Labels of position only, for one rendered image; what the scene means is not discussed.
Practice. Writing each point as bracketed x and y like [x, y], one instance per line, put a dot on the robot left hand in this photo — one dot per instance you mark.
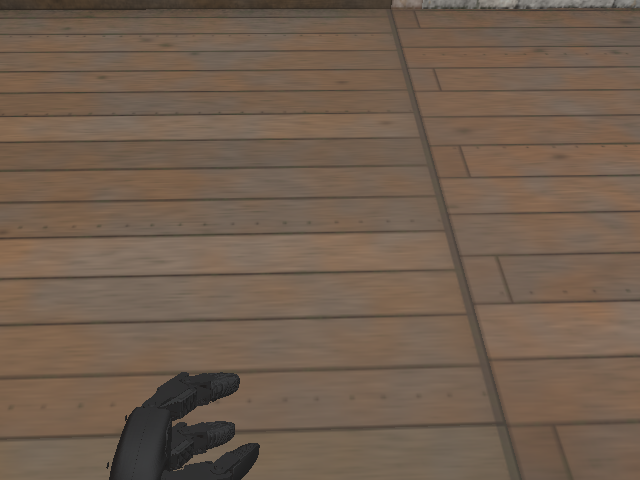
[150, 448]

